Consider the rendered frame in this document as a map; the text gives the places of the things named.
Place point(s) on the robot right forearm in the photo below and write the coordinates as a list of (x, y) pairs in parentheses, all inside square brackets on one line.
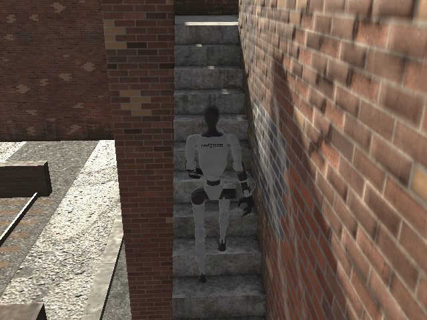
[(242, 175)]

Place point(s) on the robot head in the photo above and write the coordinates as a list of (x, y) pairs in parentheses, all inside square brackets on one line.
[(211, 115)]

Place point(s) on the robot left hand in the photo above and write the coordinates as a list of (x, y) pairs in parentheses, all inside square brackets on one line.
[(198, 171)]

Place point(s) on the robot left upper arm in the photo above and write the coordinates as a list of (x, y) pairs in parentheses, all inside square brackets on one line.
[(190, 151)]

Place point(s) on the left robot shin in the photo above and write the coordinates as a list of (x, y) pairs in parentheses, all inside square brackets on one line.
[(200, 252)]

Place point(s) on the robot right hand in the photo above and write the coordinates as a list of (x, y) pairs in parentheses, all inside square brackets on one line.
[(250, 203)]

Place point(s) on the robot left forearm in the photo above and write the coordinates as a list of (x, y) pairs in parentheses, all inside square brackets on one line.
[(191, 172)]

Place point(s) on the robot right upper arm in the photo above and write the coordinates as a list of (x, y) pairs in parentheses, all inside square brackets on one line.
[(236, 151)]

